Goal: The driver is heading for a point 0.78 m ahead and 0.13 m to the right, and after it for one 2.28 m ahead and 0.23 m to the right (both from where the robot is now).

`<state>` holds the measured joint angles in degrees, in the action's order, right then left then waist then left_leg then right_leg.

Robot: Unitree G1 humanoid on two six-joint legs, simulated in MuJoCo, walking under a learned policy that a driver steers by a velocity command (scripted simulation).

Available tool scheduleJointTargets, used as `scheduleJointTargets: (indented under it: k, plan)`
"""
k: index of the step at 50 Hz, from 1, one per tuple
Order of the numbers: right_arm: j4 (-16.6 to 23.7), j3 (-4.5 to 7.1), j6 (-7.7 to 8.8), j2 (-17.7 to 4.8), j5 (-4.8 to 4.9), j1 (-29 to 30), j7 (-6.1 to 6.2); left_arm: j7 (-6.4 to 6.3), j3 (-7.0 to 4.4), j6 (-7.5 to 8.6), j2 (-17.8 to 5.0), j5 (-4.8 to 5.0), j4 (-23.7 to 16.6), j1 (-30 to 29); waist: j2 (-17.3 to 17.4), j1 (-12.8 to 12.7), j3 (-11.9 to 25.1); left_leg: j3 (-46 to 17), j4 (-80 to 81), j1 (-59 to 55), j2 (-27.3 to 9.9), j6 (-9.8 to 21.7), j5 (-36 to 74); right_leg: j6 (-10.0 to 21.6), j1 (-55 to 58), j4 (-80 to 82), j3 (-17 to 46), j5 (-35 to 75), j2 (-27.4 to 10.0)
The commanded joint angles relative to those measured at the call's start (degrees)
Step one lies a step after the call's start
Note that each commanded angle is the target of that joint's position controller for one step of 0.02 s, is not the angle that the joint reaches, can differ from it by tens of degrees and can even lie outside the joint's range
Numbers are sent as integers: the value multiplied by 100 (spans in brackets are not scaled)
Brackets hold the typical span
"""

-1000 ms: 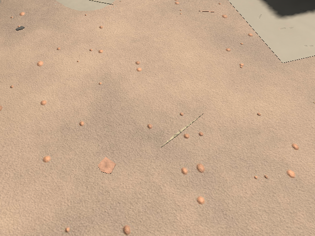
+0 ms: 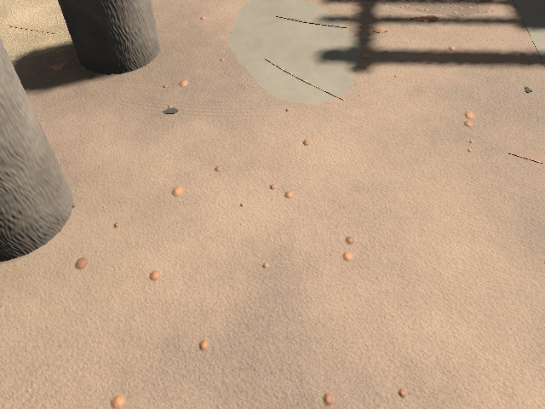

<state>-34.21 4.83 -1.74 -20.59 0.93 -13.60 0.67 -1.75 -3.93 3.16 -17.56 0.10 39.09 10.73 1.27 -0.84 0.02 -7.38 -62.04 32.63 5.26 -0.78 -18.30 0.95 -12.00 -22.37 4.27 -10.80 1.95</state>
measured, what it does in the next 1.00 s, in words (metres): walks ahead, turning right: left foot, then right foot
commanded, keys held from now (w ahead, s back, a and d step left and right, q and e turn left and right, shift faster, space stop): w+shift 0.08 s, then w+e+shift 0.84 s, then w+q+shift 0.08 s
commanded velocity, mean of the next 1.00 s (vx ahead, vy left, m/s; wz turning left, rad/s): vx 0.90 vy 0.00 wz -0.47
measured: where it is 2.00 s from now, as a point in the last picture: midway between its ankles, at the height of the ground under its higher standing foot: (387, 134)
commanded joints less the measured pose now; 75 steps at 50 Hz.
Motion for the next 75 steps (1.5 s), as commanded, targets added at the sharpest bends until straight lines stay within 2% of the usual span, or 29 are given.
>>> scheduleJointTargets:
  k: [1, 5, 12, 17, 18, 19, 20, 21, 22, 27, 35, 37, 39, 40, 41, 42, 43, 44, 46, 49, 53, 59, 63, 65, 66, 67, 68, 70, 75]
  plan:
    - [451, 16, 224, -244, -34, 111, -58, 32, -103, 165, -700, -41, -224, 417, -702, -198, -215, 296, -1117, 1780, -659, -126, 488, 549, 871, 1238, 1503, -2386, -1423]
    - [514, -55, 373, -134, 94, 377, -23, 150, -48, 277, -671, -127, -43, 923, -691, -274, -556, -95, -652, 2065, -730, -164, 1131, 925, 677, 1468, 1463, -2216, -1488]
    - [729, -243, 743, 125, 70, 1408, -220, 112, -32, 206, -905, 145, 124, 1281, -849, -449, -729, 637, 2165, 399, -811, -379, 1597, 1092, 28, 1627, 1021, -907, -1391]
    - [561, -40, 879, -382, 245, 685, -259, 136, -18, 80, -923, 165, 332, 1425, -1073, 249, -404, 571, 3465, -1797, -579, 13, 738, 920, 10, 712, 1206, -5, -1533]
    - [314, 105, 871, -661, 233, -293, -182, 170, 53, 97, -720, 80, 282, 1345, -876, 789, 293, 474, 3424, -3287, -762, 152, 764, 715, -471, -649, 826, 761, -1128]
    - [115, 211, 795, -1034, 105, -1576, -86, 199, 219, 153, -189, -108, 60, 1336, 45, 1278, 1593, -678, 3144, -5397, -1919, 320, -208, 528, -1744, -2863, 441, -175, -731]
    - [23, 281, 754, -1473, -103, -1866, -154, 182, 341, 317, 312, 263, -281, 1757, 2147, 893, 2294, -3506, 4188, -6313, -3020, 1022, -2409, 296, -3467, -4727, 251, -1924, -151]
    - [20, 161, 786, -907, -136, -1602, -174, 138, 201, 326, -230, 488, -246, 1341, 1465, 975, 1578, -3727, 4714, -5599, -2997, 1041, -3021, 224, -4063, -5569, 459, -1519, -426]
    - [-66, 61, 790, -558, -85, -1363, -148, 142, 124, 281, -448, 453, -304, 800, 1074, 968, 756, -2678, 4621, -5027, -2865, 913, -2152, 236, -4432, -5796, 261, -1073, -677]
    - [-398, -95, 813, 225, -137, -408, -139, 314, 125, -132, 33, 310, -284, 608, 659, 170, -463, 99, 5090, -3022, -2072, 680, 739, 112, -3768, -5419, 141, -48, -1232]
    - [-794, 56, 825, -517, -143, -375, 7, 599, 188, -90, -40, 191, -816, -791, -163, 156, -1187, 2076, 5666, -2880, -1851, 401, 3124, 425, -3012, -2702, -867, 1577, -803]
    - [-863, 122, 730, -883, -176, -565, 65, 649, 63, -56, -338, 253, -891, -793, 174, -19, -773, 2226, 4956, -3459, -1870, 291, 6393, 651, -2181, -2453, -1471, 1291, -193]
    - [-755, 220, 571, -1277, -126, -324, 89, 621, -183, -148, -822, 348, -691, 496, 748, -862, 74, 2194, 3075, -3691, -2049, 352, 8715, 898, -697, -2570, -1563, 505, 197]
    - [-594, 231, 570, -1287, -80, -70, 66, 560, -425, -239, -1300, 301, -324, 1867, 661, -1488, 754, 2012, 1480, -2949, -1976, 402, 8502, 1128, 1168, -2348, -1293, 447, 290]
    - [-595, 95, 678, -780, -34, -11, 32, 429, -531, -335, -1492, 328, 4, 2567, -200, -1630, 722, 1945, -784, -1419, -1214, 156, 4129, 1323, 2725, -1793, -542, 626, 62]
    - [-211, -242, 906, 304, -99, -810, -67, 381, -488, -279, -1823, 203, -238, 1842, -2385, -343, 996, 1153, -3228, 828, -78, -75, -1391, 2369, 3783, -1047, 2413, -501, -989]
    - [53, -276, 1177, -138, 14, -454, -115, 390, -367, -132, -1392, 77, -543, 1726, -1604, -609, 1981, -148, -3280, 1417, -175, 203, -1070, 2682, 3950, 355, 4509, -2760, -1613]
    - [238, -199, 1272, -474, 166, 350, -107, 395, -326, -1, -1138, 41, -521, 1742, -700, -683, 1069, -166, -2756, 1571, -399, 399, -633, 2262, 3107, 981, 4586, -3088, -1597]
    - [153, -222, 1231, -273, 15, 382, -36, 442, -250, 190, -938, 17, -515, 1064, 550, 48, 53, -224, -1618, 929, -810, 378, -75, 1963, 1167, 981, 3764, -2065, -1268]
    - [-282, -193, 882, -240, -46, -299, -71, 321, -52, 210, -419, -27, -508, 433, 72, 473, -334, 64, -736, 194, -1358, 65, 356, 1714, -289, 1103, 2058, -878, -805]
    - [60, -388, 789, 188, -159, 921, -71, 186, 24, 303, -380, 11, -150, 886, -234, -130, -769, 656, 1058, 212, -1367, -128, 2450, 1328, -898, 1278, 465, 540, -314]
    - [260, -357, 927, 108, 163, 1993, -373, 184, 28, 357, -590, 10, 422, 1600, -272, -704, -1038, 928, 3162, 503, -806, 298, 3562, 771, 1022, 1716, -278, 1562, -900]
    - [237, -117, 891, -306, 210, 1173, -521, 45, -36, 149, -953, -306, 465, 1304, -905, 78, 52, 1545, 2925, -229, 10, 678, 2384, 320, 2598, 152, -684, 6728, -1176]
    - [-380, 109, 674, -748, 245, -1395, -387, -26, -106, 22, -1179, -417, 220, 449, -942, 1448, 1048, 1192, 2634, -2720, -97, 966, 2035, 210, 1691, -2732, -853, 7932, -1188]
    - [-666, 116, 550, -949, 195, -2304, -302, 9, 36, 96, -688, -472, 78, 382, 408, 1580, 1394, 304, 2095, -4601, -554, 1251, 1234, 125, -270, -5249, -755, 3467, -530]
    - [-579, 151, 670, -1122, 28, -1913, -340, 180, 284, 305, 95, -17, -221, 1338, 2446, 570, 1998, -3710, 3457, -6319, -1978, 2705, -1538, -346, -3032, -7183, 141, -2018, 534]
    - [-428, 109, 660, -542, -55, -1777, -266, 280, 262, 531, -543, 144, -303, 778, 1108, 980, 1945, -4644, 4690, -6130, -1966, 2327, -2738, 97, -3326, -6821, 630, -1315, 273]
    - [-340, 43, 751, -383, -139, -1181, -308, 288, 260, 694, -585, 113, -576, -152, -672, 526, 497, -3696, 4930, -4169, -1651, 1907, -1435, 368, -3062, -5703, 587, -796, -156]
    - [-308, -42, 748, -169, 97, -580, -218, 153, 221, 511, -460, -173, -615, -150, -377, -125, -508, -1952, 5147, -1869, -705, 1935, 841, -165, -2365, -3775, 316, -534, -559]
